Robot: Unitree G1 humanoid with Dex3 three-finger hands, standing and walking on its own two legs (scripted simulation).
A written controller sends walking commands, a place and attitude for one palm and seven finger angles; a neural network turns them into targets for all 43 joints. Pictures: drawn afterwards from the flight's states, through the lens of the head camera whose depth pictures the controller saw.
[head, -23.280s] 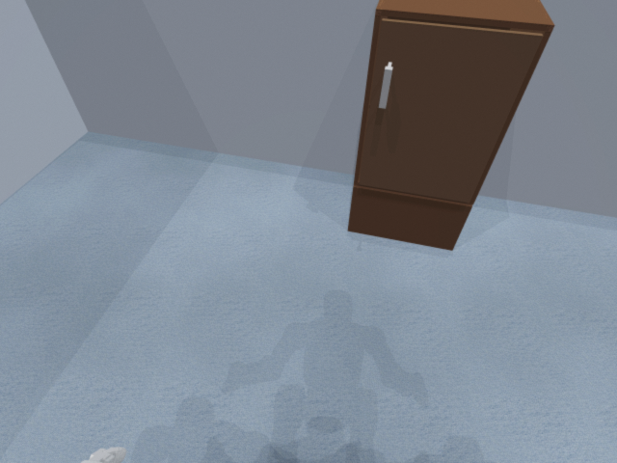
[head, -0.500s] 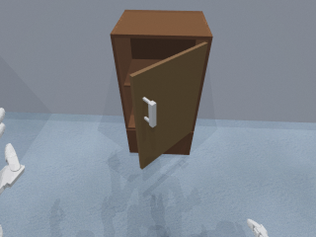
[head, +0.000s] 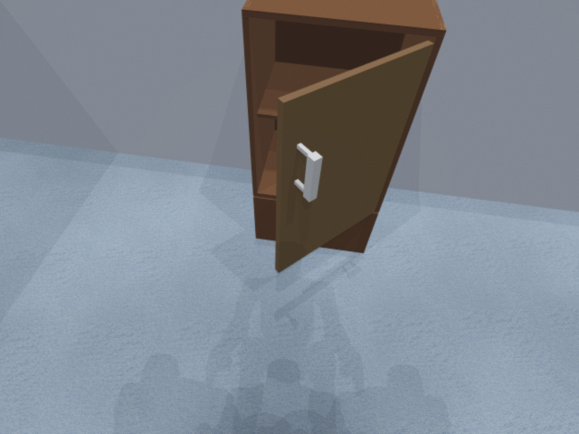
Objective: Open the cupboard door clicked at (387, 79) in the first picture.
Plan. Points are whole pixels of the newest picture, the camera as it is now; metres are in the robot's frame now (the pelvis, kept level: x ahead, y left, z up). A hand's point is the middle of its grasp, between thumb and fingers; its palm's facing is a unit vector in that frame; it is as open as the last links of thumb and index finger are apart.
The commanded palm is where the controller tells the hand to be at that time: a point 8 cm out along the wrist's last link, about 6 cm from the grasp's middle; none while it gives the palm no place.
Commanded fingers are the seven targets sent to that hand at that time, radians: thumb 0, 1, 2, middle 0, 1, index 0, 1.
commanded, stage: let the arm hang, fingers relaxed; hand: left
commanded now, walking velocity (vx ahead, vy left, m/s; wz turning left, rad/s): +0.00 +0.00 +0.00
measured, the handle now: (306, 172) +0.62 +0.01 -0.05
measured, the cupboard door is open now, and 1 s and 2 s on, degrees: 45 45 45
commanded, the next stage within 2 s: look to check the result in 0.68 s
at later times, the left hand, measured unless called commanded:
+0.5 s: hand out of the picture +0.01 +0.19 -0.17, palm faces +0.01 -0.98 -0.20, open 7.4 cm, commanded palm none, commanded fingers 0.00 0.90 0.90 -0.20 -0.30 -0.20 -0.30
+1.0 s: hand out of the picture +0.01 +0.18 -0.17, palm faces +0.02 -0.98 -0.20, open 7.4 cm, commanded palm none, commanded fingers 0.00 0.90 0.90 -0.20 -0.30 -0.20 -0.30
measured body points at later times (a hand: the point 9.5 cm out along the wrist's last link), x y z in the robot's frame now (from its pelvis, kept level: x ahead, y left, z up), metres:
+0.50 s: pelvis -0.01 +0.02 +0.01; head +0.00 +0.01 +0.46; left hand +0.01 +0.24 -0.15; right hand -0.02 -0.20 -0.16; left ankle +0.03 +0.13 -0.74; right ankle +0.02 -0.11 -0.74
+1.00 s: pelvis +0.01 +0.00 +0.01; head +0.02 +0.00 +0.46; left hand +0.01 +0.23 -0.15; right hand -0.01 -0.21 -0.16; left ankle +0.03 +0.13 -0.74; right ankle +0.02 -0.11 -0.74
